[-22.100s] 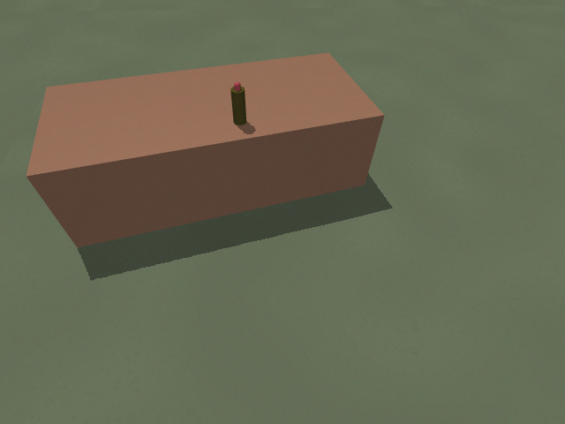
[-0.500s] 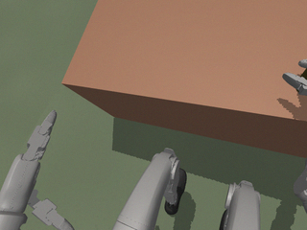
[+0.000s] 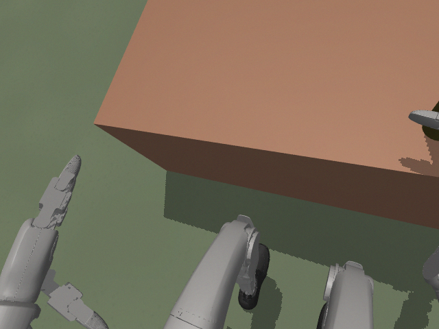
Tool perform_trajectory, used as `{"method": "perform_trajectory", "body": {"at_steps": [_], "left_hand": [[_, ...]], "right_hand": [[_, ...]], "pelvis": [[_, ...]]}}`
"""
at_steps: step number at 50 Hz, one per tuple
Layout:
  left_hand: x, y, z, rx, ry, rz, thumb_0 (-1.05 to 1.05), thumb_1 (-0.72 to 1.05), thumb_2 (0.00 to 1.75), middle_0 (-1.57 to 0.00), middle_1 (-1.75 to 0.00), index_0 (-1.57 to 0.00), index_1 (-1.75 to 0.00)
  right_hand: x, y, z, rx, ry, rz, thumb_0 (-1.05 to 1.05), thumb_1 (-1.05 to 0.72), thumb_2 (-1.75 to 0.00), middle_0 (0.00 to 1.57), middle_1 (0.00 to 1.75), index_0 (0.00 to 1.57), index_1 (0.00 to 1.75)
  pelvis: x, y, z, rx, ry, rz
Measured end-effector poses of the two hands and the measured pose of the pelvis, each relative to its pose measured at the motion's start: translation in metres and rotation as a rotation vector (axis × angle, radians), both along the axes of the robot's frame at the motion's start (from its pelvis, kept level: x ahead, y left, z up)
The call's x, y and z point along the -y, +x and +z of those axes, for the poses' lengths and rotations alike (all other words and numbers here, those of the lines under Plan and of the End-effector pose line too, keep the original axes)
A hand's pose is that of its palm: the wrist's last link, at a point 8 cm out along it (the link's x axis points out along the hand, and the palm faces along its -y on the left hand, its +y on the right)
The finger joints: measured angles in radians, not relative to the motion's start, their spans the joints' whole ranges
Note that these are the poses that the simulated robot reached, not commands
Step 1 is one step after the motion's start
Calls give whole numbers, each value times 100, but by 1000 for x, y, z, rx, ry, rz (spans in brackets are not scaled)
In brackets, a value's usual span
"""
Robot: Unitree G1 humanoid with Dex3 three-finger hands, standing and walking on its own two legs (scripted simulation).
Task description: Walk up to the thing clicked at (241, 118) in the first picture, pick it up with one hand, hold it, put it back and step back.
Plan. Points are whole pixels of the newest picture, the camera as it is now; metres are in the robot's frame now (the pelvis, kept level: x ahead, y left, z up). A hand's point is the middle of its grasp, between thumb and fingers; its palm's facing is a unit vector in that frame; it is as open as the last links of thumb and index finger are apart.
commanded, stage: withdraw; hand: right
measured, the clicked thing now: out of the picture +0.55 -0.20 -0.04
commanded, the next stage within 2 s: rise in 0.14 s
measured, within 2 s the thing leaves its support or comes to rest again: neither
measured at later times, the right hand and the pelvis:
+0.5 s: hand out of the picture +0.54 -0.31 +0.08, palm faces +0.32 +0.92 -0.22, open 16.4 cm; pelvis +0.02 -0.01 +0.10, yaw +0 degrees
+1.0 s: hand out of the picture +0.39 -0.25 +0.10, palm faces +0.18 +0.94 -0.29, open 17.3 cm; pelvis +0.08 +0.00 +0.17, yaw -2 degrees
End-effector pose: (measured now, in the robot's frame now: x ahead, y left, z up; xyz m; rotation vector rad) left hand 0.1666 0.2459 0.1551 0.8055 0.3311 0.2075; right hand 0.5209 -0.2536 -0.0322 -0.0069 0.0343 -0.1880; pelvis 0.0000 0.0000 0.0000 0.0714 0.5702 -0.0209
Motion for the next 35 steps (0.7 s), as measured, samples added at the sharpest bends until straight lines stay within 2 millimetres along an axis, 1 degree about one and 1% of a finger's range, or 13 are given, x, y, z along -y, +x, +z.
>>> {"method": "perform_trajectory", "body": {"at_steps": [3, 6, 10, 13, 16, 19, 21, 23, 26, 29, 31, 32, 35], "left_hand": [[2, -3, 2, -11, -38, 17, -1, -52, 4, -7, -5, -7, -5], [1, -8, 0, -32, -90, 50, -1, -52, 3, -6, -5, -7, -5], [-7, -14, -10, -78, -151, 111, -1, -52, 4, -6, -5, -7, -5], [-13, -11, -12, -96, -168, 128, -1, -54, 5, -7, -5, -7, -6], [-17, -2, -10, -89, -179, 132, -1, -55, 5, -7, -5, -7, -7], [-15, 7, -4, -89, -211, 140, -1, -55, 6, -8, -6, -7, -7], [-12, 8, -2, -118, -240, 141, -1, -54, 6, -7, -6, -7, -8], [-9, 6, -2, -165, -274, 146, -1, -53, 6, -7, -6, -7, -8], [-8, 0, -3, -235, -317, 169, -1, -48, 9, -7, -6, -7, -7], [-10, -3, -10, -302, -348, 208, -1, -37, 18, -9, -9, -9, -10], [-5, 5, -16, -327, -374, 207, -1, -27, 24, -9, -10, -9, -11], [0, 11, -19, -331, -391, 194, -1, -23, 27, -10, -11, -10, -12], [23, 39, -21, -305, -468, 117, -1, -8, 34, -11, -13, -11, -14]], "right_hand": [[11, 2, 22, 19, -16, -13, -1, 29, -32, 41, 38, 40, 38], [27, 3, 51, 33, -29, -35, -1, 28, -31, 38, 36, 37, 36], [46, 3, 84, 5, -29, -49, -1, 28, -30, 34, 33, 34, 33], [55, 4, 105, -17, -31, -48, -1, 27, -30, 34, 33, 33, 33], [60, 5, 115, -57, -41, -37, -1, 29, -28, 34, 30, 34, 30], [72, 2, 114, -204, -87, -73, -1, 34, -22, 29, 24, 29, 23], [78, -3, 114, -284, -96, -100, -1, 37, -18, 24, 19, 24, 19], [87, -7, 118, -339, -105, -138, -1, 40, -15, 19, 15, 19, 15], [100, -14, 135, -379, -124, -197, -1, 40, -12, 14, 11, 14, 11], [108, -18, 157, -394, -132, -236, -1, 42, -11, 11, 9, 11, 9], [109, -20, 169, -402, -133, -249, -1, 44, -10, 9, 8, 9, 8], [109, -21, 174, -405, -132, -251, -1, 45, -10, 9, 8, 8, 7], [104, -30, 185, -426, -144, -238, -1, 46, -9, 7, 7, 7, 7]], "pelvis": [[0, 2, 9, 8, 1, 1], [1, 6, 21, 20, 6, -1], [5, 10, 37, 35, 10, -9], [7, 13, 46, 48, 7, -9], [7, 13, 54, 62, 5, -9], [7, 13, 66, 77, -1, -3], [7, 15, 76, 80, -4, -3], [6, 19, 87, 83, -6, 0], [5, 27, 101, 93, -8, 1], [4, 36, 114, 109, -7, -5], [3, 40, 121, 123, -5, -7], [3, 42, 124, 131, -5, -8], [3, 49, 134, 157, -3, -11]]}}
